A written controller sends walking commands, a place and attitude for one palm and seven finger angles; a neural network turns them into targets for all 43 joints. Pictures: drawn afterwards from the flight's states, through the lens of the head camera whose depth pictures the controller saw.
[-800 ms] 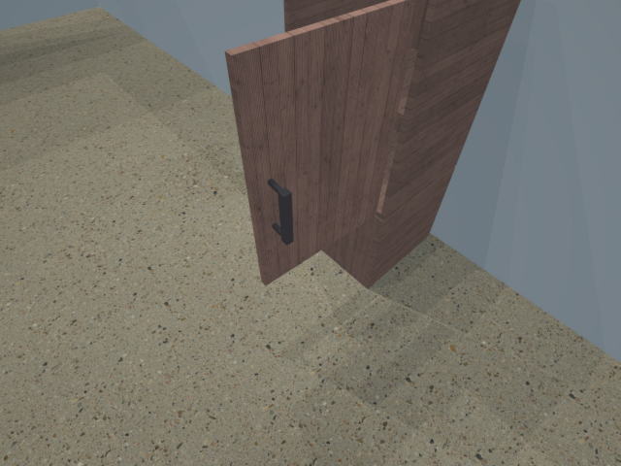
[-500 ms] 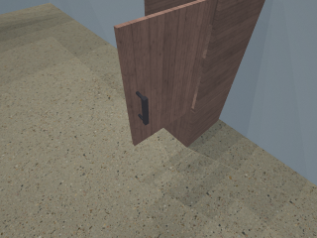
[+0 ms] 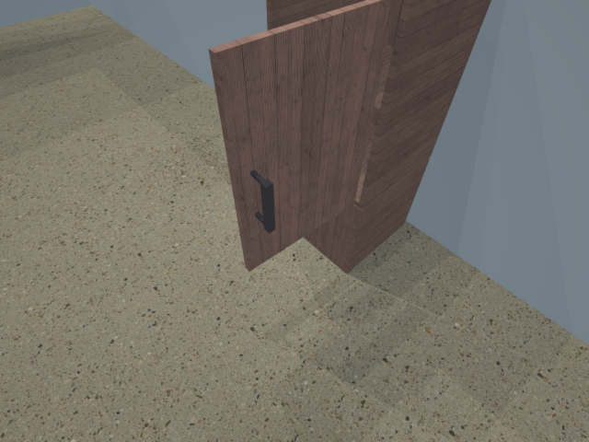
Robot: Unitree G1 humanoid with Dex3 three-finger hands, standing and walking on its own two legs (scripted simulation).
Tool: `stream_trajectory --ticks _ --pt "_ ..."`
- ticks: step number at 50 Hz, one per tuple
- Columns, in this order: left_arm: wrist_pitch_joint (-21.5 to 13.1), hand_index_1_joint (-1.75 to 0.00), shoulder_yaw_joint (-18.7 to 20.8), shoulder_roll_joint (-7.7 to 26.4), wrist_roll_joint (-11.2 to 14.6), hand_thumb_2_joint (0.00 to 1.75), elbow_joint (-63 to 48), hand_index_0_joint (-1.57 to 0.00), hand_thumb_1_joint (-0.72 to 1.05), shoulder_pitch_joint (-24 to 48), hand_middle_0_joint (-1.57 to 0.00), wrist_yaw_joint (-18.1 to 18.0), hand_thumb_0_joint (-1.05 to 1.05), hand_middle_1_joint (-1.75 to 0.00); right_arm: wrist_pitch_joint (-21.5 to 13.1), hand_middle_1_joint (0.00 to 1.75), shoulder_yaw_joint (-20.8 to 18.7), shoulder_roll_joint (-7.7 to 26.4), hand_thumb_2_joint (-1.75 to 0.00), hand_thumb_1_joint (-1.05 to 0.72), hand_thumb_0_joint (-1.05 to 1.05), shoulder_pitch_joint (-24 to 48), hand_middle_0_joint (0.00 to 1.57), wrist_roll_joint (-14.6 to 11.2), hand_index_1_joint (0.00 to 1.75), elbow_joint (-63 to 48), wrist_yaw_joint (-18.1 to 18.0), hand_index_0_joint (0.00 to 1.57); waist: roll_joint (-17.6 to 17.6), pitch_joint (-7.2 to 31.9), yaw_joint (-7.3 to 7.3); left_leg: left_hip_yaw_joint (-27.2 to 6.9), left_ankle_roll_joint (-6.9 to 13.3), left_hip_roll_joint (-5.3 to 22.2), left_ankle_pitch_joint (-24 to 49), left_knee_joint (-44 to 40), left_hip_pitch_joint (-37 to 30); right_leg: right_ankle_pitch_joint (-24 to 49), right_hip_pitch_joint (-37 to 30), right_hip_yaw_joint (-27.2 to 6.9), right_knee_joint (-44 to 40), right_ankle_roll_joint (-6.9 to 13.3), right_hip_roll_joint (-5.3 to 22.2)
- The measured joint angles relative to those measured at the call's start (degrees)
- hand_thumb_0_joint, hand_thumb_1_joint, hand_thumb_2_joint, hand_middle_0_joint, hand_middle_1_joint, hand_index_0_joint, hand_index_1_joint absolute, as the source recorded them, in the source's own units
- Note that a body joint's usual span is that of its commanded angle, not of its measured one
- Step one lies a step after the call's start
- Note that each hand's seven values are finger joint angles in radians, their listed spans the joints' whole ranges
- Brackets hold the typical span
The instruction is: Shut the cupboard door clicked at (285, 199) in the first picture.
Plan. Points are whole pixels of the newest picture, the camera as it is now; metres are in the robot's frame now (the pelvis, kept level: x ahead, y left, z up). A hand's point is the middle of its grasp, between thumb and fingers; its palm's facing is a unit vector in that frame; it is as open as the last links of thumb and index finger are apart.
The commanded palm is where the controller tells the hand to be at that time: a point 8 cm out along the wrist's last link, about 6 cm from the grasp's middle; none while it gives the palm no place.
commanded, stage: look at it before walking up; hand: left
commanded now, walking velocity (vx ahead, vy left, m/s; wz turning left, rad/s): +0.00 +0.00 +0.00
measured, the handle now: (262, 202) +0.59 +0.10 -0.09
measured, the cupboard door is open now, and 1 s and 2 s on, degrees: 86 86 86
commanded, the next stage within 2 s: walk to a spot facing it in 0.04 s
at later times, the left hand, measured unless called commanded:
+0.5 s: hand out of the picture +0.04 +0.19 -0.18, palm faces -0.11 -0.96 -0.27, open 7.3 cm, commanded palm none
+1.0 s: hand out of the picture +0.06 +0.12 -0.16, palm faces -0.30 -0.92 -0.26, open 7.3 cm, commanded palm none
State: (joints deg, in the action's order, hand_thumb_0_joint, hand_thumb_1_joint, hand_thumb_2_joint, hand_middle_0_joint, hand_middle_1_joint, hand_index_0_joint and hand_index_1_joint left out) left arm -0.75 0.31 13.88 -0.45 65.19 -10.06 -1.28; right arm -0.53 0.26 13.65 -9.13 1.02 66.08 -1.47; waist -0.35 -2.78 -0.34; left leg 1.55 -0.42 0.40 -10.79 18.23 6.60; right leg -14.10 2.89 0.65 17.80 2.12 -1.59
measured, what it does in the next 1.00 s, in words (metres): lifts its left foot, turning right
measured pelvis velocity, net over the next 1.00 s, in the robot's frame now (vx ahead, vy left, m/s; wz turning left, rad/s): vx -0.05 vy -0.05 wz -0.43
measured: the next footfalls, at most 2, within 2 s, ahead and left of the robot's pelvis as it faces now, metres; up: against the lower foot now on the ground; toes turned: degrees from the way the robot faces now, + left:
left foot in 1.24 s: +0.07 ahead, +0.08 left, +0.00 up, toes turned -37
right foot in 1.62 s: -0.10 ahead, -0.15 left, +0.00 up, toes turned -52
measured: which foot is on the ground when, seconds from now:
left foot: down 0.00-0.56, up 0.58-1.00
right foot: down 0.00-1.00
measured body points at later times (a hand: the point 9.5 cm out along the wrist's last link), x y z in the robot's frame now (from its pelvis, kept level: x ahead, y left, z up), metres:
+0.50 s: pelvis -0.03 -0.01 -0.02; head +0.02 -0.04 +0.43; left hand +0.05 +0.24 -0.16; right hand -0.01 -0.26 -0.18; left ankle -0.01 +0.12 -0.75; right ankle -0.06 -0.09 -0.73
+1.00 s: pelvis -0.05 -0.05 +0.00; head -0.01 -0.09 +0.44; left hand +0.07 +0.17 -0.14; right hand -0.02 -0.34 -0.15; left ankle +0.01 +0.12 -0.67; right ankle -0.05 -0.11 -0.75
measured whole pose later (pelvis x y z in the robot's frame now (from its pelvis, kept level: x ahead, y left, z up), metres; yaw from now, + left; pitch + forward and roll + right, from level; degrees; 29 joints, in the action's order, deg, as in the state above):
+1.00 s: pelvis -0.05 -0.05 +0.00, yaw -25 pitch +1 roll +3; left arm 1.8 4.0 10.1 -1.4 53.7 -15.7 -0.8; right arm 3.6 -3.7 13.2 -2.8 0.7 53.5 -2.1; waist -0.4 -4.8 3.1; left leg -4.1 -4.4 0.7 -20.4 59.5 28.0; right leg -9.5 14.5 -9.6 24.0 6.0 -7.9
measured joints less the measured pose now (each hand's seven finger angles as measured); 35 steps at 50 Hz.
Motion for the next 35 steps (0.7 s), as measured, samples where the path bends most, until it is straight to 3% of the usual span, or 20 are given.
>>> stream_trajectory --ticks 12,20,25,28,29,31,35 --pt "0.54 -0.30 0.36 -0.11 -0.01 0.90 -0.58 -0.21 0.91 -0.22 -0.20 -0.21 0.00 -0.30 0.27 0.30 -0.23 -0.12 -0.90 -0.91 0.00 0.36 0.20 0.08 0.30 -0.53 -0.35 0.21 0.02 0.08 0.45 0.80 -0.17 0.47 -0.45 1.03 0.59 -0.13 0.96 -0.78 1.08 0.09 -0.38" --pt "3.54 -0.30 2.20 -0.79 -0.55 0.90 -3.87 -0.20 0.91 -1.43 -0.20 0.74 0.00 -0.30 1.54 0.30 -1.69 -2.03 -0.90 -0.90 0.00 0.20 0.21 0.25 0.30 -4.50 -0.97 0.21 -0.94 -1.57 1.01 5.26 -0.25 1.76 -3.84 7.66 4.02 -3.68 8.21 -4.71 12.13 0.20 -1.40" --pt "5.05 -0.30 3.36 -1.33 -0.87 0.90 -6.59 -0.20 0.91 -0.74 -0.20 1.58 0.00 -0.30 1.46 0.30 -2.37 -1.93 -0.90 -0.90 0.00 -0.37 0.21 0.80 0.30 -6.46 -1.02 0.21 -0.30 -4.09 1.56 8.73 -0.80 3.20 -4.97 10.50 4.80 -13.77 15.67 -1.30 28.01 -0.76 0.55" --pt "4.34 -0.30 3.68 -1.82 -1.05 0.90 -8.55 -0.20 0.91 -1.31 -0.20 2.15 0.00 -0.30 2.21 0.30 -2.82 -1.09 -0.90 -0.90 0.00 -0.93 0.21 0.71 0.30 -6.99 -0.80 0.21 1.64 -4.36 1.93 9.76 -2.29 5.48 -6.98 14.93 6.51 -7.22 14.34 0.44 21.91 -0.96 1.87" --pt "3.74 -0.30 3.85 -1.78 -1.33 0.90 -9.00 -0.20 0.91 -1.65 -0.20 2.06 0.00 -0.30 2.68 0.30 -3.06 -0.95 -0.90 -0.90 0.00 -0.79 0.21 0.44 0.30 -7.03 -0.71 0.21 1.97 -4.32 2.05 9.22 -2.46 6.01 -10.10 18.87 8.24 -5.67 14.49 0.45 21.11 0.38 1.40" --pt "3.14 -0.30 3.84 -2.02 -1.31 0.90 -9.26 -0.20 0.91 -1.80 -0.20 1.54 0.00 -0.30 3.79 0.30 -3.52 -0.62 -0.90 -0.90 0.00 0.06 0.21 0.08 0.30 -7.26 -0.46 0.21 2.38 -5.01 1.85 4.68 -2.29 4.65 -17.17 30.42 12.69 -6.18 14.84 0.31 21.77 2.16 0.34" --pt "2.86 -0.30 3.95 -2.54 -0.98 0.90 -9.61 -0.20 0.91 -2.96 -0.20 0.59 0.00 -0.30 4.17 0.30 -3.95 -0.49 -0.90 -0.91 0.00 2.12 0.20 -0.18 0.30 -8.38 -0.13 0.21 1.16 -5.31 2.06 0.50 -2.76 1.96 -14.95 45.42 19.46 -2.89 13.43 -1.83 15.93 3.21 -1.09"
